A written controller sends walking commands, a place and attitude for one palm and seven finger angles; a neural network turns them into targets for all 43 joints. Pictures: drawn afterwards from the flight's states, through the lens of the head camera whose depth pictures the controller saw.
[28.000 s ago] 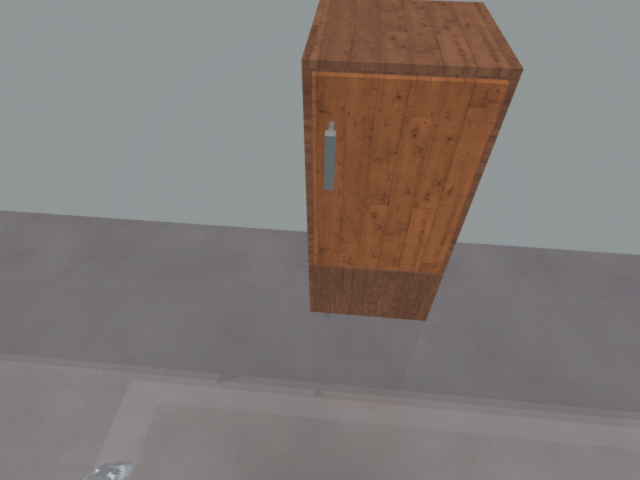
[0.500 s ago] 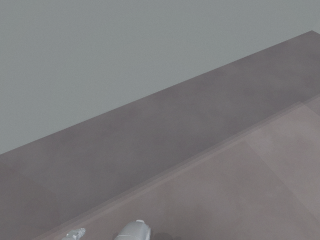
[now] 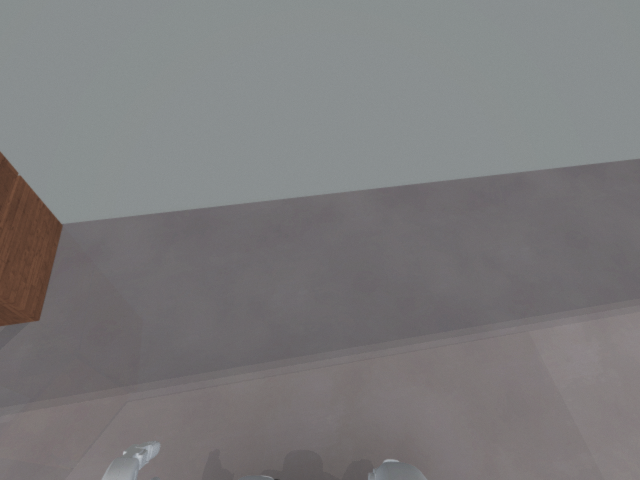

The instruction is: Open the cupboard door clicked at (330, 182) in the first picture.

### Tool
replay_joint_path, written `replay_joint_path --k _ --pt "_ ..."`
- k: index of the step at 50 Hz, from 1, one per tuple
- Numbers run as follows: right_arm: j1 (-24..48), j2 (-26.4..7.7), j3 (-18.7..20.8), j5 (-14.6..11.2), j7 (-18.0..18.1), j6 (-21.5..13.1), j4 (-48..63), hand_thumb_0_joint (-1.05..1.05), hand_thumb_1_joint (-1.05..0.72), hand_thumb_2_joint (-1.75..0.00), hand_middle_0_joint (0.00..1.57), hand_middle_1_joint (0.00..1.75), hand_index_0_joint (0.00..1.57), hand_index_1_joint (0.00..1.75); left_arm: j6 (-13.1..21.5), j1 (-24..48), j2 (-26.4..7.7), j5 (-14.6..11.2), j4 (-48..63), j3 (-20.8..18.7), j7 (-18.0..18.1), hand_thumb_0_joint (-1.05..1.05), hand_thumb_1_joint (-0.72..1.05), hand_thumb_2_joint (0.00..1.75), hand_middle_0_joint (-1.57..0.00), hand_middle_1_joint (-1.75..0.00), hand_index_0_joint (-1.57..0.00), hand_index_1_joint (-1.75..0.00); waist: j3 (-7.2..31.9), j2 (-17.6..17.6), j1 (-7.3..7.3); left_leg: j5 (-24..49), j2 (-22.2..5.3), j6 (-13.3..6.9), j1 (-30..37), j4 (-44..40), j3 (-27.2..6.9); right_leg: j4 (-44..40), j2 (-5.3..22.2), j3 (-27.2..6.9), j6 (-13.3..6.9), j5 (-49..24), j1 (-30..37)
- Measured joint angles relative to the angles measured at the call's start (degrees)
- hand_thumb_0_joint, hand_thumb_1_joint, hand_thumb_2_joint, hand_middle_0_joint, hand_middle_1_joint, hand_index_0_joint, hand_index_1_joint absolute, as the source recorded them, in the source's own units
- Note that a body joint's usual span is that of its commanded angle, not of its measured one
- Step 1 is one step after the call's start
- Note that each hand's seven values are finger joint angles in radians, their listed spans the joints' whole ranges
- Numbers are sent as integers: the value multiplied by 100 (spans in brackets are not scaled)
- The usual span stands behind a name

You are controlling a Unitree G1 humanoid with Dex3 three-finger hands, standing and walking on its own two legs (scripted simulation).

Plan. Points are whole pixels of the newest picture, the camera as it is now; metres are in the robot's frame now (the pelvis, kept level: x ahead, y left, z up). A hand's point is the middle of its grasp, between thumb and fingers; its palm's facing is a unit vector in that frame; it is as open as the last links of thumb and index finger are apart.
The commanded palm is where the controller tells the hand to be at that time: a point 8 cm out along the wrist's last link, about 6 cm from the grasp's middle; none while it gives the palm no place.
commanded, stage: turn to face it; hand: left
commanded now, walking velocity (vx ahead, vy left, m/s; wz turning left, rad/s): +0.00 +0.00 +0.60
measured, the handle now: out of the picture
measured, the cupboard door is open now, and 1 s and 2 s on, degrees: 50 50 50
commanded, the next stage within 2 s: take the last steps up to it in 1.68 s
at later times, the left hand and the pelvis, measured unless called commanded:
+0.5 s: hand out of the picture -0.02 +0.18 -0.19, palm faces +0.36 -0.91 -0.21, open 7.4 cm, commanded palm none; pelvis +0.01 -0.02 -0.02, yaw +20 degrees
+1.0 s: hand out of the picture -0.02 +0.14 -0.15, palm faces +0.58 -0.76 -0.28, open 7.4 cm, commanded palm none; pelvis +0.03 -0.07 +0.00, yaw +37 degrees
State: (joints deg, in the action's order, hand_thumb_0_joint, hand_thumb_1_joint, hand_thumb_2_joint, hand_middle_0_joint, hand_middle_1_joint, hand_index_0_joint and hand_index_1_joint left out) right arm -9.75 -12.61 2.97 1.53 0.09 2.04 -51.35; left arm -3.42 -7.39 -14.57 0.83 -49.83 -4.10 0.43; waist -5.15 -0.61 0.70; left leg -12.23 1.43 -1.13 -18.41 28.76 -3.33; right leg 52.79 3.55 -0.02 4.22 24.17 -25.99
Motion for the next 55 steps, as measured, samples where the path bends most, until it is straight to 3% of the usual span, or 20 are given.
replay_joint_path --k 4,6,9,11,13,20,23,26,30,33,38,42,43,45,47,49,52,55 --pt "-91 -42 63 -8 -22 83 -43 1 -90 -90 20 30 20 30 87 85 29 -23 125 25 5 1 91 89 -19 -30 -20 -30 43 161 73 -34 47 152 -156 173 -315 -1345 -179 33 -72 -323 600" --pt "-143 -60 114 -55 -36 131 -54 1 -90 -90 20 30 20 30 197 29 21 7 205 37 24 1 91 89 -20 -30 -20 -30 116 121 39 -391 153 233 -388 580 -362 -2110 -139 31 -233 -569 926" --pt "-66 -215 214 -47 -70 215 -120 1 -90 -90 20 30 20 30 233 -31 200 36 175 128 68 1 91 89 -20 -30 -20 -30 -2 307 89 -1381 140 305 -932 2331 -162 -1984 -91 296 -399 -547 1007" --pt "-30 -264 244 -44 -99 249 -153 1 -90 -90 20 30 20 30 228 -141 284 22 150 170 84 1 91 89 -20 -30 -20 -30 -34 295 117 -1348 58 399 -1164 3221 89 -2136 -1 444 -409 -592 1164" --pt "1 -260 243 -57 -126 273 -162 1 -91 -90 20 30 20 30 224 -240 331 15 114 192 92 1 91 89 -20 -30 -20 -30 -65 207 137 -1261 -55 485 -1197 3475 296 -2296 94 589 -408 -641 1317" --pt "223 -173 143 -93 -170 249 -113 1 -91 -90 20 30 19 30 252 -520 340 57 -3 198 56 1 91 89 -20 -30 -21 -30 -184 -152 -23 -1212 -234 496 -509 1703 752 -2187 405 1100 -313 -460 1496" --pt "288 -199 96 -75 -188 124 30 1 -91 -90 20 30 19 30 211 -692 255 24 -60 144 19 1 90 89 -20 -30 -21 -30 -119 -197 -74 -277 -206 289 -27 519 791 -1502 542 1285 -194 -109 1262" --pt "374 -115 66 -47 -128 -20 111 1 -91 -90 20 30 20 30 -7 -584 62 1 -191 72 35 1 91 89 -20 -30 -21 -30 -160 -344 -104 -393 -65 -71 -230 859 672 200 428 659 -55 761 524" --pt "283 -49 -1 -20 -18 -45 150 1 -91 -90 20 30 20 30 -86 -365 -58 16 -222 -12 33 1 91 89 -20 -30 -20 -30 -120 -260 -107 -258 -30 -60 -141 519 378 1109 186 251 -11 378 -104" --pt "211 -41 -22 -14 -1 -13 94 1 -90 -90 20 30 20 30 -41 -254 -73 19 -122 -26 -1 1 91 89 -20 -30 -20 -30 -73 -134 -119 -45 -18 -43 -42 211 183 843 123 94 -2 91 -210" --pt "84 -28 5 8 -40 58 21 1 -90 -90 20 30 20 30 7 -126 -54 13 18 -14 -3 1 91 89 -19 -30 -20 -30 28 48 -48 94 9 67 -61 62 -142 -285 -13 5 -37 12 120" --pt "-39 -47 77 -29 -61 142 10 1 -90 -90 20 30 20 30 132 -152 -32 2 153 30 -2 1 91 89 -19 -30 -20 -30 136 122 4 -12 123 231 -318 381 -400 -1882 -145 54 -135 -394 866" --pt "-27 -78 115 -50 -61 163 -17 1 -90 -90 20 30 20 30 191 -159 8 29 155 30 19 1 91 89 -19 -30 -20 -30 127 158 -26 -391 142 263 -467 706 -409 -1978 -155 73 -246 -485 885" --pt "2 -178 182 -51 -77 216 -68 1 -90 -90 20 30 20 30 217 -181 139 46 136 104 47 1 91 89 -20 -30 -20 -30 39 283 16 -1204 168 290 -835 1864 -283 -1877 -117 245 -374 -559 928" --pt "-4 -234 230 -39 -105 251 -106 1 -90 -90 20 30 20 30 206 -272 251 39 122 149 67 1 91 89 -20 -30 -20 -30 13 291 52 -1347 142 343 -1121 2921 -28 -2005 -10 403 -403 -620 1082" --pt "5 -244 236 -43 -137 276 -139 1 -91 -90 20 30 20 30 207 -366 319 24 91 177 78 1 91 89 -20 -30 -20 -30 -10 222 82 -1246 33 431 -1217 3441 200 -2192 81 537 -403 -687 1246" --pt "23 -206 223 -68 -169 305 -153 1 -91 -90 20 30 20 30 222 -465 377 29 42 207 76 1 91 89 -20 -30 -20 -30 -38 63 95 -1190 -125 520 -1075 3232 432 -2381 214 763 -389 -732 1419" --pt "92 -169 188 -81 -183 303 -160 1 -91 -90 20 30 19 30 239 -524 399 49 7 221 58 1 91 89 -20 -30 -21 -30 -82 -71 36 -1247 -222 535 -753 2439 620 -2353 339 994 -347 -673 1472"
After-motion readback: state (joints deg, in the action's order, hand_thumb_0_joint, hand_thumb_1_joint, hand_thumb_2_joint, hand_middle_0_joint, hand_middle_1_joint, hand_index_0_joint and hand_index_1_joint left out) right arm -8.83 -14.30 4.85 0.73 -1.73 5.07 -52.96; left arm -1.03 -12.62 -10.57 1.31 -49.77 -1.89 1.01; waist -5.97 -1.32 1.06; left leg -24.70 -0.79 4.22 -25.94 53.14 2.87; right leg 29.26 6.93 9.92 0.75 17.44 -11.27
